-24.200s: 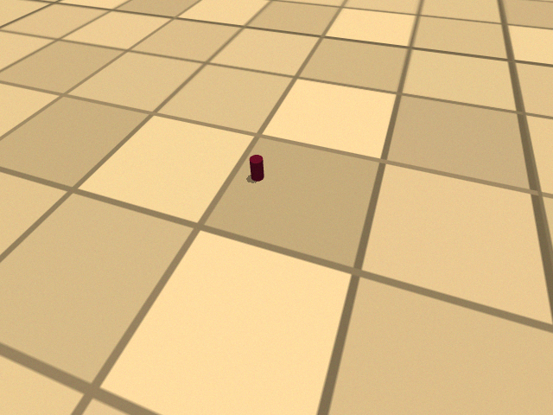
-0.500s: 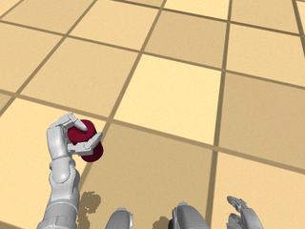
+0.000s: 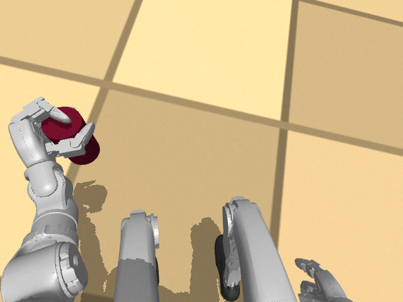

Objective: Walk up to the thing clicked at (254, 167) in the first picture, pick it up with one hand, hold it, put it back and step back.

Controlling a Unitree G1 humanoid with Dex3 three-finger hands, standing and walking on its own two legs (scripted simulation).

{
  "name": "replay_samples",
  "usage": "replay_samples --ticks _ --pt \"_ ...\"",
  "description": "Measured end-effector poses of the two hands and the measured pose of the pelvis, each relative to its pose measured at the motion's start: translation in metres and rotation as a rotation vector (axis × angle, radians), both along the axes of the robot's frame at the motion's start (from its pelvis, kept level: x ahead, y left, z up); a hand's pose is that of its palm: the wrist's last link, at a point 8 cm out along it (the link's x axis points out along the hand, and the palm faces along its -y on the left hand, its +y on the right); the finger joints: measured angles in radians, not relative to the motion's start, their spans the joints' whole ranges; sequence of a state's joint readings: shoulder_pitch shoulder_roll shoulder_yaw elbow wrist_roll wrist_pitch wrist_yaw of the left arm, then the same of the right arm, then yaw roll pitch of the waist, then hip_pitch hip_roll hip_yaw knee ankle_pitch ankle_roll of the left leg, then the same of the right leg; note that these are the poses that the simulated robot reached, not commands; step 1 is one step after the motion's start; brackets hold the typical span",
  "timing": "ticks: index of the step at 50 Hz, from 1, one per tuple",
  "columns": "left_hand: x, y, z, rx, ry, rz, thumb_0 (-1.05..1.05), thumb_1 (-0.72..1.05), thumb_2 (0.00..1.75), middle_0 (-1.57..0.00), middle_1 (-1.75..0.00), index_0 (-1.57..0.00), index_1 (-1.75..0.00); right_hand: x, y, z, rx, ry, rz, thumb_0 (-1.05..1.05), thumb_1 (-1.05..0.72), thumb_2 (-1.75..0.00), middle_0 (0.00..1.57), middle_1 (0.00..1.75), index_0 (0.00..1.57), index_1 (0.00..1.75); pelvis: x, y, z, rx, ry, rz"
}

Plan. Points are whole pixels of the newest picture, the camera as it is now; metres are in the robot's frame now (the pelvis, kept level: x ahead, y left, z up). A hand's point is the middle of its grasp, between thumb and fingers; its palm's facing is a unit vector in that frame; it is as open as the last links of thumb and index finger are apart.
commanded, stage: crouch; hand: left
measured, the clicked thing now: (74, 138) +0.45 +0.24 -0.08
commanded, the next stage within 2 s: lower in 0.94 s
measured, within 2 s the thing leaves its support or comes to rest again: neither
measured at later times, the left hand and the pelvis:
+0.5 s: hand (83, 145) +0.48 +0.25 -0.19, palm faces +0.36 -0.93 -0.04, open 6.3 cm; pelvis -0.03 +0.01 -0.14, yaw -4 degrees
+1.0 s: hand (91, 151) +0.49 +0.26 -0.27, palm faces +0.35 -0.94 -0.03, open 6.2 cm; pelvis -0.03 +0.02 -0.18, yaw -7 degrees
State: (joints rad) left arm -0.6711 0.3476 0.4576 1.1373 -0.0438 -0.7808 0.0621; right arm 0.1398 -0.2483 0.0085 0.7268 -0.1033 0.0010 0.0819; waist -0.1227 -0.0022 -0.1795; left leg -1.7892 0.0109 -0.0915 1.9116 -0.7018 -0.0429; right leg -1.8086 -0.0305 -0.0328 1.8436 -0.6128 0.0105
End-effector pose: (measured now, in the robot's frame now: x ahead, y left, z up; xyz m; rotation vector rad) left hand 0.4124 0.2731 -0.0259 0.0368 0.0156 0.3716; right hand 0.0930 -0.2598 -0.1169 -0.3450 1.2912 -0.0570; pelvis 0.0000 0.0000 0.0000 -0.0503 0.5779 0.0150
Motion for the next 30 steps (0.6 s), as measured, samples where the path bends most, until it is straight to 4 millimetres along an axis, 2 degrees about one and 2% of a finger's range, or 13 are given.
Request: replay_samples --ticks 7,12,20,30 --pt "0.004 0.009 -0.063 -0.003 0.003 0.012 0.01 -0.2 0.94 -0.73 -0.99 -1.25 -1.31 -0.025 -0.004 -0.045 -0.033 0.063 0.016 0.01 -0.91 -0.9 0.2 0.3 0.2 0.3 -0.013 0.002 -0.052 -0.012 0.004 -0.003" --pt "0.012 0.012 -0.1 0.0 0.002 0.005 0.01 -0.2 0.94 -0.73 -0.98 -1.24 -1.31 -0.042 -0.007 -0.073 -0.057 0.102 0.023 0.01 -0.91 -0.9 0.2 0.3 0.2 0.3 -0.021 0.003 -0.085 -0.023 -0.012 -0.007" --pt "0.023 0.019 -0.141 -0.004 -0.004 0.003 0.01 -0.21 0.95 -0.73 -0.98 -1.24 -1.32 -0.065 -0.005 -0.103 -0.08 0.139 0.043 0.0 -0.91 -0.91 0.2 0.3 0.2 0.3 -0.031 0.007 -0.124 -0.049 -0.055 -0.018" --pt "0.028 0.025 -0.185 -0.004 0.012 -0.012 0.01 -0.21 0.95 -0.73 -0.98 -1.24 -1.34 -0.083 -0.002 -0.121 -0.103 0.194 0.08 0.0 -0.9 -0.9 0.21 0.3 0.2 0.3 -0.036 0.012 -0.154 -0.083 -0.092 -0.032"
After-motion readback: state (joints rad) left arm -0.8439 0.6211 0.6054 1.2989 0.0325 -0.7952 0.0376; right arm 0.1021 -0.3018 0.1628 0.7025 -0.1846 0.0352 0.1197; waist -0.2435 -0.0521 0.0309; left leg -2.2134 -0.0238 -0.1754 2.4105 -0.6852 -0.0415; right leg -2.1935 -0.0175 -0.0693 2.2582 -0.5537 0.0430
